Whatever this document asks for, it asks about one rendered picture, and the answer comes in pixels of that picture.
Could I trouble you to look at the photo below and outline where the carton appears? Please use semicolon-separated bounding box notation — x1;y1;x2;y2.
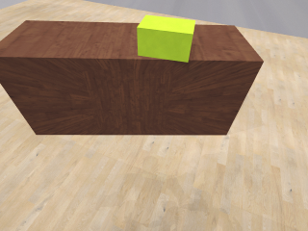
137;14;195;63

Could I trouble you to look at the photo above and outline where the pedestal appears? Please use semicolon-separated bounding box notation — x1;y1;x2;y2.
0;20;264;136

